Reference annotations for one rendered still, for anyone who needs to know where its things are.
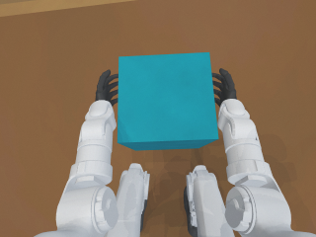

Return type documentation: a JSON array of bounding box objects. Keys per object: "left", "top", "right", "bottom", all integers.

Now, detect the robot right hand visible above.
[{"left": 211, "top": 68, "right": 237, "bottom": 107}]

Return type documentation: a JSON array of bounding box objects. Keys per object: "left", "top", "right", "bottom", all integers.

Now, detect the left robot forearm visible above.
[{"left": 56, "top": 100, "right": 117, "bottom": 226}]

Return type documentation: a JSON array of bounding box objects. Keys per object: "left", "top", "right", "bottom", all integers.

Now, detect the carton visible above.
[{"left": 118, "top": 52, "right": 219, "bottom": 151}]

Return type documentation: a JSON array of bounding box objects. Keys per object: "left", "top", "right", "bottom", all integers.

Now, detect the robot right upper arm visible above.
[{"left": 224, "top": 185, "right": 316, "bottom": 237}]

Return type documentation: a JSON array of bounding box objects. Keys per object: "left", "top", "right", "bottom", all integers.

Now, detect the robot left upper arm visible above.
[{"left": 34, "top": 185, "right": 119, "bottom": 237}]

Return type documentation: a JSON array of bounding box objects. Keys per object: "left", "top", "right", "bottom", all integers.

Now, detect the left robot thigh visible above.
[{"left": 104, "top": 168, "right": 150, "bottom": 237}]

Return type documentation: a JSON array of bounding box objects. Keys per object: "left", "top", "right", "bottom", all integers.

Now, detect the right robot forearm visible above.
[{"left": 217, "top": 99, "right": 291, "bottom": 221}]

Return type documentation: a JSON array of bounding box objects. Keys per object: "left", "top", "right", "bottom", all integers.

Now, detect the robot right foot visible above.
[{"left": 184, "top": 187, "right": 198, "bottom": 237}]

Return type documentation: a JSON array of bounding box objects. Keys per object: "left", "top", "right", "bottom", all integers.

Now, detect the robot left hand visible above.
[{"left": 95, "top": 69, "right": 119, "bottom": 106}]

